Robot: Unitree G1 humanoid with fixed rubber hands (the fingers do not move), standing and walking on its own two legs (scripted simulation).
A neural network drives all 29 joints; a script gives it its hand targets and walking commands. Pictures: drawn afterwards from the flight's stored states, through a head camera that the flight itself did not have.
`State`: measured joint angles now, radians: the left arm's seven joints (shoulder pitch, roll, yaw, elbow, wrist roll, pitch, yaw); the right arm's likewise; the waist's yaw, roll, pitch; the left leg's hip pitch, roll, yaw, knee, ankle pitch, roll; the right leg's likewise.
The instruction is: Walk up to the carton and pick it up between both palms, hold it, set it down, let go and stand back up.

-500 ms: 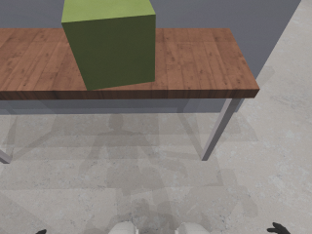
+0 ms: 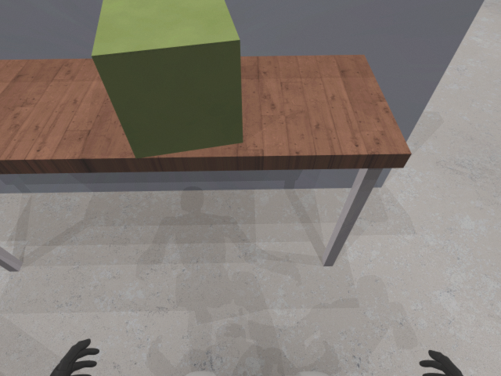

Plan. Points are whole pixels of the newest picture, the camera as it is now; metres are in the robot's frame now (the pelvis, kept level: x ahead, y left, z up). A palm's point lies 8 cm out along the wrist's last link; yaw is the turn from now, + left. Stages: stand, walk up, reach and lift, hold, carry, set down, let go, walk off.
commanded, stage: walk up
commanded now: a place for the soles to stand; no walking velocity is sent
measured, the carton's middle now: (176, 72) +0.73 +0.17 +0.08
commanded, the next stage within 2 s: none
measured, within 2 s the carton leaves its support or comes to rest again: neither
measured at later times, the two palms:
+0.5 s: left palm out of the picture +0.06 +0.36 -0.08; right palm (446, 365) +0.14 -0.30 -0.08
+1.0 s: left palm out of the picture +0.16 +0.48 -0.08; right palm (359, 332) +0.19 -0.18 -0.10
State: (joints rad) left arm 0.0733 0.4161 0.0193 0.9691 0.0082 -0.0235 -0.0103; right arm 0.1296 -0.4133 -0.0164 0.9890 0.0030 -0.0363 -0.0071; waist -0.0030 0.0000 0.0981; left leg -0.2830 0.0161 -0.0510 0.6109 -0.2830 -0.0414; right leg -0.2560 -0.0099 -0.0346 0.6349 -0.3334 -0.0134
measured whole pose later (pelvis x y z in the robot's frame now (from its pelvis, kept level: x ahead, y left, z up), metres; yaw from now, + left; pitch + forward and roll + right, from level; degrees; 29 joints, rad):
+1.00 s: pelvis +0.12 +0.15 +0.00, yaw +3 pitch -3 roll +1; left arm 0.29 0.43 0.04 0.91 0.02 -0.07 -0.03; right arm 0.28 -0.43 -0.08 0.84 -0.03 -0.03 0.07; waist -0.03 0.01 0.08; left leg -0.24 -0.03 0.10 0.58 -0.29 0.06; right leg -0.39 -0.01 -0.02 0.79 -0.41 -0.03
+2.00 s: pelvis +0.21 +0.18 +0.00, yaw +0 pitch -3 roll +0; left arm 0.14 0.43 0.04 0.97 0.02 0.01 -0.03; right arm 0.11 -0.43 -0.02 0.97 0.00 -0.02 -0.01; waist 0.00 0.01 0.07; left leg -0.36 0.05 0.01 0.63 -0.22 -0.03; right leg -0.26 0.00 0.01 0.68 -0.37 0.00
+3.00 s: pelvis +0.22 +0.18 +0.01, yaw +0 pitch -2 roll +0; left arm 0.11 0.41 0.03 0.84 -0.01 0.22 0.01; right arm 0.03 -0.36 -0.09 1.08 -0.08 -0.10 0.02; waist 0.01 -0.03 0.10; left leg -0.31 0.04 0.00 0.54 -0.22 -0.03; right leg -0.19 -0.02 -0.02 0.56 -0.32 0.00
